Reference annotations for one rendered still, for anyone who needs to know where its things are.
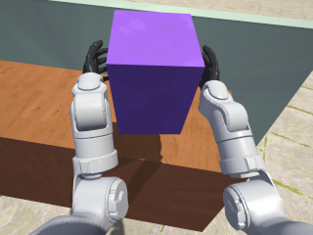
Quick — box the left robot hand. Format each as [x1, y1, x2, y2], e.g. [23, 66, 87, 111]
[82, 40, 109, 81]

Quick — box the left robot forearm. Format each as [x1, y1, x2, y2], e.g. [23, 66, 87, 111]
[69, 72, 118, 209]

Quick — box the carton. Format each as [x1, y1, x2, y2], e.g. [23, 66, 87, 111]
[106, 10, 205, 134]

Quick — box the right robot forearm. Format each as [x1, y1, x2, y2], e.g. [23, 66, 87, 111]
[198, 80, 286, 213]

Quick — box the robot left upper arm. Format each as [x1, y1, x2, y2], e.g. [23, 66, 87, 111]
[28, 176, 129, 235]

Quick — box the robot right upper arm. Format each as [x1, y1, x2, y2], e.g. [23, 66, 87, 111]
[223, 178, 313, 235]

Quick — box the right robot hand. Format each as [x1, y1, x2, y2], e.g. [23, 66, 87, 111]
[199, 45, 220, 90]

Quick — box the pedestal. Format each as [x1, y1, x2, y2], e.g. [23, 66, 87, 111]
[0, 60, 248, 232]

